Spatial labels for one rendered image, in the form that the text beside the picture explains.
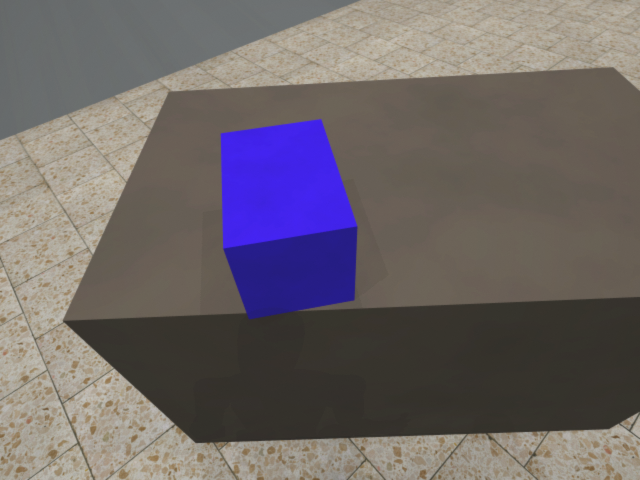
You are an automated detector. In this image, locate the carton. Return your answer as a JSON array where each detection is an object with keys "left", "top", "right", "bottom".
[{"left": 221, "top": 119, "right": 357, "bottom": 319}]

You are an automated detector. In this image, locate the pedestal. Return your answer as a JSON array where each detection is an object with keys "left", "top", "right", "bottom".
[{"left": 63, "top": 67, "right": 640, "bottom": 443}]

